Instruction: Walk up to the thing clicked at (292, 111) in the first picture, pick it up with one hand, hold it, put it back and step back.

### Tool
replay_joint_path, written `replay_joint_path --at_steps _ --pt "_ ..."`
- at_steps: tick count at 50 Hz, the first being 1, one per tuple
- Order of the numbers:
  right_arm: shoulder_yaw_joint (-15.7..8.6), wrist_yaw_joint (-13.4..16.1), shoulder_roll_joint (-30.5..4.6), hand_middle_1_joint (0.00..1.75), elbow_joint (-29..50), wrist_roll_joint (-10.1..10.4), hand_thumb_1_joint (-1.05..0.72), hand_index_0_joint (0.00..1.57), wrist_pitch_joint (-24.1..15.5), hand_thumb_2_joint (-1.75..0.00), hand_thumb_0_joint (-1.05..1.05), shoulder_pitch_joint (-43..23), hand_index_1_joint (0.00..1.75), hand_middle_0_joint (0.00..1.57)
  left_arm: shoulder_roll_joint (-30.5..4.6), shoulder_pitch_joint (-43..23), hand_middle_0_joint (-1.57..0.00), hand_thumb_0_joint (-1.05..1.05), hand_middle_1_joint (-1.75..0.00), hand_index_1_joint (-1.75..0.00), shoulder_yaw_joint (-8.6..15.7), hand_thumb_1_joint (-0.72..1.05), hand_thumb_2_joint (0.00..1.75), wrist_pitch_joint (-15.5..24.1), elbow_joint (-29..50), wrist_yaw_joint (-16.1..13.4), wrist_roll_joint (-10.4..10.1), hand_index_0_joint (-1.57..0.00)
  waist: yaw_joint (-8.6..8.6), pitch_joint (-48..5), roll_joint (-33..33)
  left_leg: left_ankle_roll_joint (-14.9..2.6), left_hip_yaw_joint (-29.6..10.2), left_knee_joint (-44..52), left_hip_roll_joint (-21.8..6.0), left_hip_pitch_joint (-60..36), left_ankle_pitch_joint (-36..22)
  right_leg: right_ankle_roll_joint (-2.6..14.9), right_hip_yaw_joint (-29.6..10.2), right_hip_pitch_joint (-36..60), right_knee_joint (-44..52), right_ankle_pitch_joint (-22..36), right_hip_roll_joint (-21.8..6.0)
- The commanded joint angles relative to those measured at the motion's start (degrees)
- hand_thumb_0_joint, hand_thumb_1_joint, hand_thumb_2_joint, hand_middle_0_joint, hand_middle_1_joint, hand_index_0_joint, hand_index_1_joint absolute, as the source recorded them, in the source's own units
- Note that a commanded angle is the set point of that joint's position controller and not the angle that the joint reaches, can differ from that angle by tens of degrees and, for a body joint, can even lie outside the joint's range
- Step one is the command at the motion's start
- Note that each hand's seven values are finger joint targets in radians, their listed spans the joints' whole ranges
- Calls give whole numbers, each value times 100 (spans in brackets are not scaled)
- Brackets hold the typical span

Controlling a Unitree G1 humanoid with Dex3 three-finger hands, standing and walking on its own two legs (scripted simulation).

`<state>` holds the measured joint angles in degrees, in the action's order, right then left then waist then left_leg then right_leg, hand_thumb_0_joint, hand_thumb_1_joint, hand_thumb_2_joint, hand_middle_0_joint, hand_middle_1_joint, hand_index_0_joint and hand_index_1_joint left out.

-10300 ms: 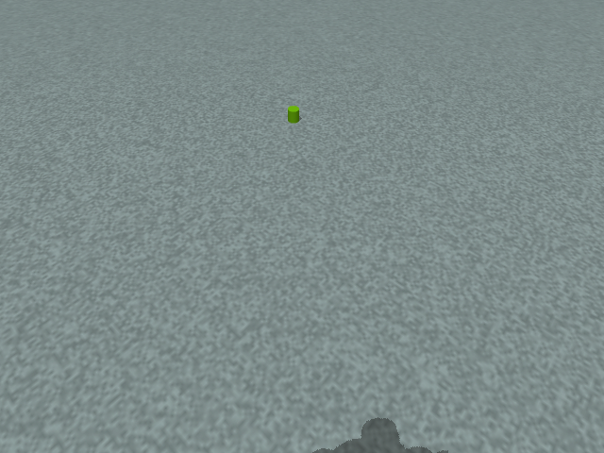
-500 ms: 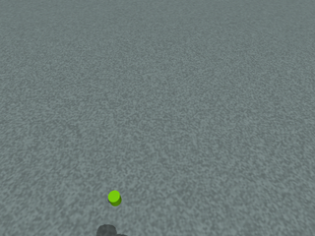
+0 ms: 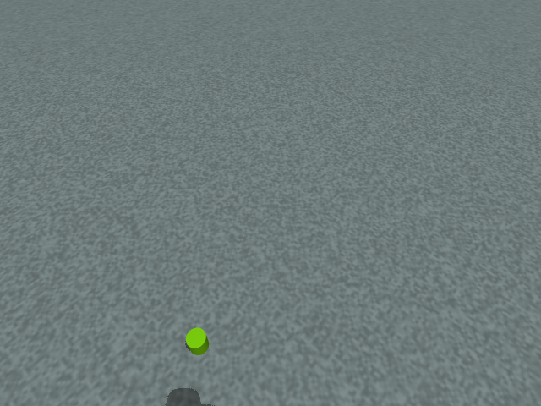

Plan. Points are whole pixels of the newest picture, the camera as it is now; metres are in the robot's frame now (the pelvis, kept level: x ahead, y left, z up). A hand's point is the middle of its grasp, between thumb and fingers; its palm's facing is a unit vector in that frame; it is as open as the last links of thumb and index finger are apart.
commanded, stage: stand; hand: left
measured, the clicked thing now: (197, 341) +0.47 +0.26 -0.74
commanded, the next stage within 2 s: walk up in 0.16 s
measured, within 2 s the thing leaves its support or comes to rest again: neither
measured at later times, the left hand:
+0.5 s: hand out of the picture +0.09 +0.27 -0.16, palm faces -0.02 -0.93 -0.36, open 7.4 cm
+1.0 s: hand out of the picture +0.14 +0.27 -0.16, palm faces -0.04 -0.94 -0.35, open 7.4 cm
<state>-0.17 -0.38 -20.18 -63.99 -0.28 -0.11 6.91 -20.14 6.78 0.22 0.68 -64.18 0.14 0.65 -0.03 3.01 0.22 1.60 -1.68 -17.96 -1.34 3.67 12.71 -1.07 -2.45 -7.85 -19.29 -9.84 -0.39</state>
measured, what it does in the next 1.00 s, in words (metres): stands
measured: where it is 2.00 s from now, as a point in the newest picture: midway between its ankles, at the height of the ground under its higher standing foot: outside the picture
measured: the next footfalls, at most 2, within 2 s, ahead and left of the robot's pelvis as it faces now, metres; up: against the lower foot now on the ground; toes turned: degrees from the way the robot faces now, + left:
none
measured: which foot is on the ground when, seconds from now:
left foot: down 0.00-1.00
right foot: down 0.00-1.00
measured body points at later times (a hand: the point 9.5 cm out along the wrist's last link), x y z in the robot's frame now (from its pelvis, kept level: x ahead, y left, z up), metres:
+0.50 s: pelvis +0.02 +0.01 -0.01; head +0.04 +0.02 +0.44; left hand +0.09 +0.32 -0.14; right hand +0.07 -0.29 -0.14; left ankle -0.03 +0.14 -0.75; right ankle +0.01 -0.13 -0.75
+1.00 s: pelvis +0.02 +0.02 -0.01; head +0.04 +0.02 +0.44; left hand +0.14 +0.31 -0.13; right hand +0.11 -0.28 -0.13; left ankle -0.03 +0.14 -0.75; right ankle +0.01 -0.13 -0.75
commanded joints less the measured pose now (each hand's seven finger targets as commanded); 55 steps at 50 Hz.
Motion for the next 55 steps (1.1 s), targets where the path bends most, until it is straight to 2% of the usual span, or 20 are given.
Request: replay_joint_path --at_steps 1,7,8,11,13,14,16,20,22,25,29,33,34,35,37,41,46,49,53,55 --pt "-262 79 -1245 30 332 -21 -90 20 -111 -90 0 -149 30 20 -1253 -192 -20 0 -30 -30 211 90 90 104 341 -85 -29 -20 12 -409 12 -238 -285 276 -555 98 -884 235 -368 178 195 1037 -622" --pt "-255 80 -1247 30 322 -14 -90 20 -123 -90 0 -116 30 20 -1261 -185 -20 0 -30 -30 211 90 90 114 336 -89 -33 -20 24 -432 40 -244 -302 253 -571 94 -1044 219 -369 262 160 1233 -638" --pt "-367 37 -1284 30 443 -51 -90 20 -101 -90 0 25 30 20 -1349 -77 -20 0 -30 -30 333 90 90 161 433 -56 0 -20 -24 -576 56 -399 -152 83 -348 78 -237 286 -302 381 68 353 -411" --pt "-379 8 -1205 30 484 -91 -90 20 -67 -90 0 125 30 20 -1403 -108 -20 0 -30 -30 392 90 90 156 473 -36 51 -20 -27 -167 -140 -463 -91 -93 -216 564 758 417 -603 82 217 -850 -519" --pt "-391 -11 -1187 30 556 -123 -90 20 -60 -90 0 137 30 20 -1408 -71 -20 0 -30 -30 419 90 90 143 544 -33 57 -20 -55 195 -166 -467 -141 -116 -175 808 1091 483 -760 -250 303 -1376 -574" --pt "-391 -16 -1178 30 587 -128 -90 20 -68 -90 0 171 30 20 -1401 -57 -20 0 -30 -30 426 90 90 145 576 -30 62 -20 -55 295 -179 -472 -190 -96 -204 841 1023 488 -781 -331 301 -1335 -576" --pt "-398 -20 -1180 30 644 -131 -90 20 -108 -90 0 235 30 20 -1365 -87 -20 0 -30 -30 429 90 90 150 642 -23 61 -20 -25 317 -182 -505 -304 -61 -281 727 581 468 -664 -419 96 -724 -498" --pt "-457 16 -1359 30 748 -61 -90 20 -184 -90 0 292 30 20 -1190 9 -20 0 -30 -30 362 90 90 181 726 -27 -8 -20 -32 -152 275 -606 -556 -5 -605 192 -1078 337 -210 -110 -587 1007 -266" --pt "-491 34 -1361 30 835 -39 -90 20 -156 -90 0 277 30 20 -1217 61 -20 0 -30 -30 352 90 90 193 756 -50 -20 -20 -20 -372 228 -584 -353 -271 -552 27 -1680 354 -161 98 -634 1475 -305" --pt "-517 52 -1348 30 939 -18 -90 20 -101 -90 0 341 30 20 -1291 102 -20 0 -30 -30 355 90 90 175 816 -80 -34 -20 14 -505 216 -511 -159 -543 -407 129 -1714 460 -207 350 -768 1729 -367" --pt "-543 71 -1308 30 1040 4 -90 20 -69 -90 0 337 30 20 -1322 196 -20 0 -30 -30 359 90 90 148 891 -116 -30 -20 7 -621 73 -554 -124 -802 -392 142 -1820 574 -246 397 -982 1888 -436" --pt "-548 87 -1237 30 1106 -2 -90 20 -54 -90 0 290 30 20 -1447 297 -20 0 -30 -30 397 90 90 145 932 -144 -42 -20 -52 -514 -199 -475 13 -1214 -234 519 -1677 791 -551 560 -1019 2139 -672" --pt "-496 115 -1150 30 1011 22 -90 20 -28 -90 0 195 30 20 -1335 -14 -20 0 -30 -30 334 90 90 136 901 -174 -36 -20 23 -382 -118 -361 -146 -808 -360 312 -2129 707 -542 264 -945 2810 -796" --pt "-504 119 -1205 30 998 42 -90 20 -32 -90 0 202 30 20 -1277 -166 -20 0 -30 -30 319 90 90 120 946 -176 -62 -20 57 -339 -94 -377 -210 -641 -407 182 -2461 574 -359 243 -993 2887 -628" --pt "-541 128 -1293 30 970 30 -90 20 -24 -90 0 181 30 20 -1217 -208 -20 0 -30 -30 291 90 90 97 966 -190 -64 -20 62 -363 -68 -440 -201 -658 -469 41 -2893 436 -176 214 -1014 2730 -482" --pt "-546 132 -1286 30 925 30 -90 20 -8 -90 0 82 30 20 -1180 -204 -20 0 -30 -30 276 90 90 74 903 -184 -49 -20 36 -557 110 -452 -136 -582 -524 -321 -3033 398 -122 218 -859 2399 -471" --pt "-516 115 -1238 30 872 33 -90 20 4 -90 0 -72 30 20 -1182 -335 -20 0 -30 -30 258 90 90 101 845 -173 -9 -20 56 -714 133 -361 -84 -378 -483 -221 -2565 390 -155 528 -609 2293 -549" --pt "-496 101 -1221 30 817 22 -90 20 -6 -90 0 -157 30 20 -1161 -405 -20 0 -30 -30 240 90 90 93 794 -163 -13 -20 42 -625 162 -361 -110 -170 -487 -253 -2320 341 -152 419 -521 1964 -498" --pt "-471 69 -1185 30 772 -9 -90 20 -2 -90 0 -303 30 20 -1167 -417 -20 0 -30 -30 256 90 90 96 673 -141 15 -20 10 -408 57 -390 -142 63 -455 -1 -1297 276 -202 386 -287 1278 -478" --pt "-470 61 -1181 30 735 -20 -90 20 -10 -90 0 -308 30 20 -1168 -365 -20 0 -30 -30 271 90 90 108 606 -134 13 -20 -5 -377 81 -395 -154 117 -443 26 -1047 267 -231 367 -217 1148 -481"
